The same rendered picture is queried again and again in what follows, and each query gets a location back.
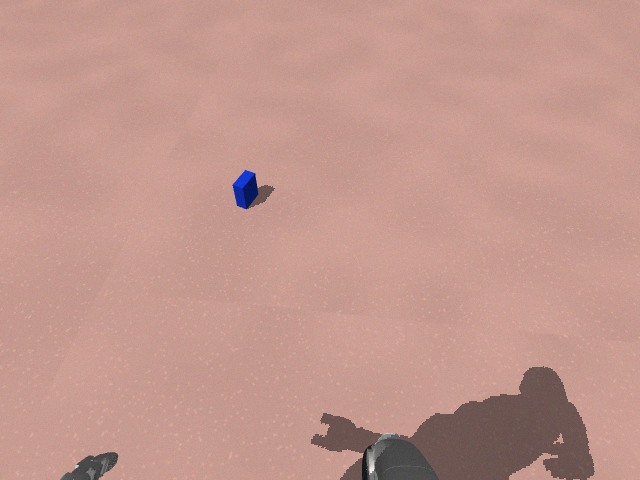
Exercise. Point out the carton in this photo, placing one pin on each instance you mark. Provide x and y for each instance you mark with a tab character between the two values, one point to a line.
245	189

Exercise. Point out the left robot hand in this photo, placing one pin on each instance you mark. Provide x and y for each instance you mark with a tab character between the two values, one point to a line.
92	468

